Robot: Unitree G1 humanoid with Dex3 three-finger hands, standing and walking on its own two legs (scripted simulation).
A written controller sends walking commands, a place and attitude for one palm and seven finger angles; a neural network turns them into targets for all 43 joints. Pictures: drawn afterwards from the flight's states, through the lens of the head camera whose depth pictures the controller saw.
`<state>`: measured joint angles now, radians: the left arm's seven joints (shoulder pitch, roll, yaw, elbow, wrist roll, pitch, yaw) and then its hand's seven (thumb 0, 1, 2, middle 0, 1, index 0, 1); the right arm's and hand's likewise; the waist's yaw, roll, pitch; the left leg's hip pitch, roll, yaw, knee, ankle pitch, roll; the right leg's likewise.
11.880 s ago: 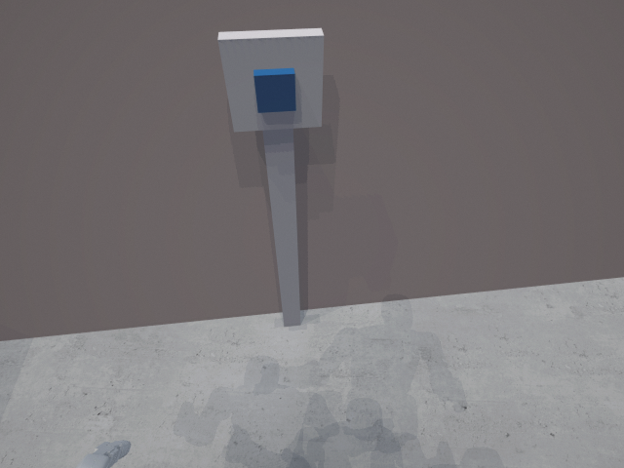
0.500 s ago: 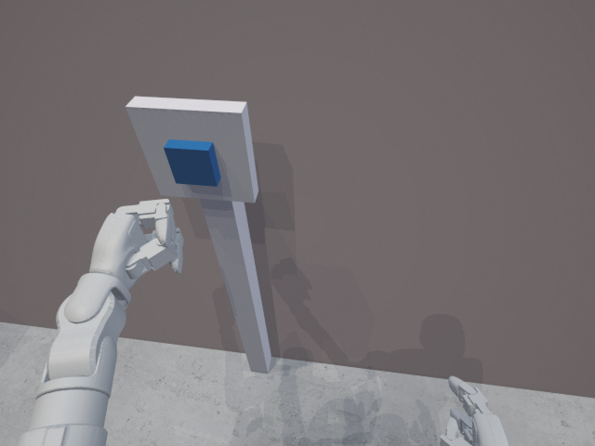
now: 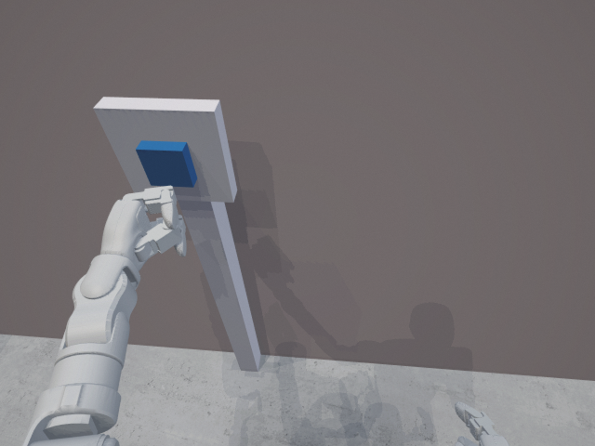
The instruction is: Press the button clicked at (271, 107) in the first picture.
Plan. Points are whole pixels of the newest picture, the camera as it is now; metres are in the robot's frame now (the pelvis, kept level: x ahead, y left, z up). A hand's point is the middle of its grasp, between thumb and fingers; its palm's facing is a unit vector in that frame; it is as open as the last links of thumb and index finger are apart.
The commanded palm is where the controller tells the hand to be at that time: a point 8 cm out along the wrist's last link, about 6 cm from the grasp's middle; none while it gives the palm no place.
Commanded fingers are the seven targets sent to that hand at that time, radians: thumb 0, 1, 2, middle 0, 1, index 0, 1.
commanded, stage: aim a knuckle at the button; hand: left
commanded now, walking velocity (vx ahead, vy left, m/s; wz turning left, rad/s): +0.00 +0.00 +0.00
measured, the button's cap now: (168, 163) +0.46 +0.21 +0.15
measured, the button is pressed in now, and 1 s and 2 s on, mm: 0 0 12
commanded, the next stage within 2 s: press the button with the knuckle in 0.92 s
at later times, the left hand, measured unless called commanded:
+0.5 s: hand (170, 225) +0.36 +0.18 +0.13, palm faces -0.01 -1.00 -0.02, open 3.1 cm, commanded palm +0.33 +0.23 +0.12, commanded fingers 0.00 0.90 0.90 -1.30 -1.50 -1.30 -1.50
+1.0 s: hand (169, 233) +0.36 +0.18 +0.12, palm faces -0.03 -1.00 -0.03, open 3.1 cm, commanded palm +0.33 +0.23 +0.13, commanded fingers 0.00 0.90 0.90 -1.30 -1.50 -1.30 -1.50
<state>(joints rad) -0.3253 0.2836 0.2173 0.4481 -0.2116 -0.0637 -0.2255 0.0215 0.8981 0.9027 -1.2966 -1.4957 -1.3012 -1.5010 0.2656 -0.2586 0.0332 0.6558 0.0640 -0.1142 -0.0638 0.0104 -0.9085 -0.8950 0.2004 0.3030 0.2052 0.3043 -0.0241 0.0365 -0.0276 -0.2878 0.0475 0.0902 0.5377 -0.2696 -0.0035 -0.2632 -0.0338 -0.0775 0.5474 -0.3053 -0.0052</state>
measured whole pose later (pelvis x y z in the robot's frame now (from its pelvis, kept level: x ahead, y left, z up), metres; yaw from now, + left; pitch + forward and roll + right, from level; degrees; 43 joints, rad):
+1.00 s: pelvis +0.00 +0.01 +0.00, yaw +0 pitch +1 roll +0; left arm -0.32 0.28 0.19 0.42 -0.22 -0.07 -0.22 0.02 0.90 0.90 -1.30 -1.50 -1.30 -1.50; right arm 0.24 -0.25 0.04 0.64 0.07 -0.11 -0.07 0.01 -0.91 -0.90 0.20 0.30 0.20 0.30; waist -0.01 0.04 -0.02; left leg -0.29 0.04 0.09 0.55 -0.27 0.01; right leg -0.26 -0.04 -0.08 0.55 -0.30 0.01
